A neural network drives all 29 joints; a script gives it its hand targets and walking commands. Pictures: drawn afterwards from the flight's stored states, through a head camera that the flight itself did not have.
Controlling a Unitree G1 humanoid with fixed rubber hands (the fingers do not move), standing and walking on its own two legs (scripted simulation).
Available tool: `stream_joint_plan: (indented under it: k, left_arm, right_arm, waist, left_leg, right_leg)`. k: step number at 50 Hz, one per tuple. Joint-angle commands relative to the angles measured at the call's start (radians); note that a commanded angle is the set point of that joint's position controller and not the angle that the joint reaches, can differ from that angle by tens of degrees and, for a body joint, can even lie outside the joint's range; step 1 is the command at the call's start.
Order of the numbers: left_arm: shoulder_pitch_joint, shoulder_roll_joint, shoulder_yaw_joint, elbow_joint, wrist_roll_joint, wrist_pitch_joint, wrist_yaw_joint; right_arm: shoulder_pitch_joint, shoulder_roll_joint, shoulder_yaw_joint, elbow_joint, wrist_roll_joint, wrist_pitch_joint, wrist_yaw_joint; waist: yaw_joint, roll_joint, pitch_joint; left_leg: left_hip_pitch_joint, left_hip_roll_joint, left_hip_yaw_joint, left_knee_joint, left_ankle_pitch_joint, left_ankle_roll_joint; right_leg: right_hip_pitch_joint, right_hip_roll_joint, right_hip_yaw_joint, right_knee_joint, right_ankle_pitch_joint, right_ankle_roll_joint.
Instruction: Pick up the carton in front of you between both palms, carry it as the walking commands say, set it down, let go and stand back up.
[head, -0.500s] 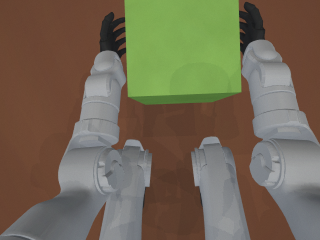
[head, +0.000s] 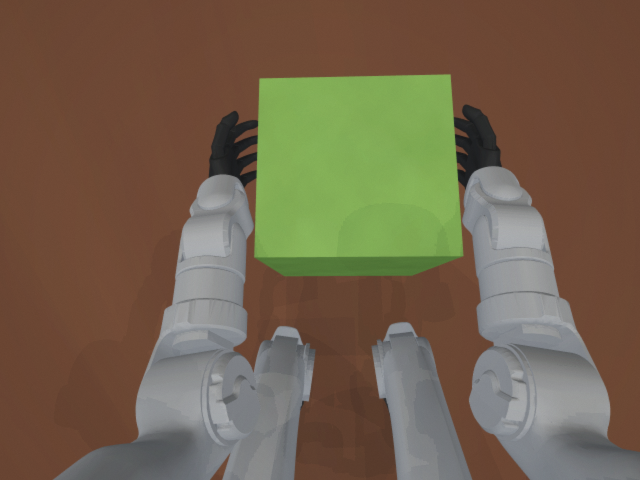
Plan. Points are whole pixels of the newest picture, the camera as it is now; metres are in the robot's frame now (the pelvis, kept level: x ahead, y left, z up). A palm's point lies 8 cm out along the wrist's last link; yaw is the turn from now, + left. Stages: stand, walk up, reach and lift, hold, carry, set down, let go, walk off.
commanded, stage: reach and lift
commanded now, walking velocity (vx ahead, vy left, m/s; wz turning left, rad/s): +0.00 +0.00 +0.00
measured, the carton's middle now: (350, 196) +0.47 -0.02 -0.12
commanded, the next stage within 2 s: none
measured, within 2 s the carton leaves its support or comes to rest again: neither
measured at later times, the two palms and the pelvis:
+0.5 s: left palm (151, 156) +0.43 +0.14 +0.11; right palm (550, 147) +0.42 -0.16 +0.11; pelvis +0.05 +0.00 +0.14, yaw -1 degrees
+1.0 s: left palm out of the picture +0.39 +0.15 +0.26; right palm out of the picture +0.38 -0.15 +0.25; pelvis +0.09 +0.00 +0.24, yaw -1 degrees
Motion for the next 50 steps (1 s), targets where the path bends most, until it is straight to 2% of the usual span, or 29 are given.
stream_joint_plan:
  k: [1,16,30,41,47,50]
  left_arm:
    - [-0.626,-1.077,-0.618,0.056,-0.174,0.0,-0.268]
    - [-0.309,-1.103,-0.636,0.08,-0.134,-0.044,-0.261]
    - [-0.017,-1.099,-0.707,0.019,-0.111,-0.05,-0.266]
    - [0.174,-1.085,-0.785,-0.091,-0.131,0.053,-0.291]
    - [0.246,-1.089,-0.825,-0.176,-0.161,0.148,-0.309]
    - [0.262,-1.072,-0.8,-0.192,-0.151,0.194,-0.317]
  right_arm:
    - [-0.588,1.118,0.563,-0.014,0.186,-0.028,0.249]
    - [-0.286,1.152,0.564,-0.001,0.142,-0.075,0.231]
    - [-0.015,1.158,0.635,-0.077,0.132,-0.082,0.227]
    - [0.175,1.164,0.712,-0.189,0.158,0.015,0.235]
    - [0.225,1.153,0.763,-0.298,0.186,0.11,0.24]
    - [0.245,1.131,0.74,-0.319,0.169,0.158,0.243]
  waist:
    - [-0.02,-0.058,-1.002]
    - [-0.012,-0.038,-0.731]
    - [-0.004,-0.041,-0.533]
    - [0.005,-0.033,-0.333]
    - [0.006,-0.034,-0.208]
    - [0.002,-0.033,-0.109]
  left_leg:
    - [0.538,-0.071,0.167,-0.218,0.2,0.023]
    - [0.827,-0.053,0.092,-0.513,0.23,0.036]
    - [1.201,-0.015,0.028,-0.816,0.376,0.05]
    - [1.512,0.013,0.01,-1.063,0.538,0.05]
    - [1.656,0.026,0.003,-1.187,0.561,0.05]
    - [1.678,0.028,0.003,-1.233,0.509,0.05]
  right_leg:
    - [0.724,0.066,-0.173,-0.217,0.247,-0.024]
    - [0.989,0.056,-0.103,-0.501,0.27,-0.04]
    - [1.333,0.032,-0.047,-0.799,0.397,-0.051]
    - [1.618,0.01,-0.023,-1.044,0.539,-0.047]
    - [1.74,0.001,-0.027,-1.168,0.539,-0.04]
    - [1.757,-0.001,-0.028,-1.218,0.483,-0.045]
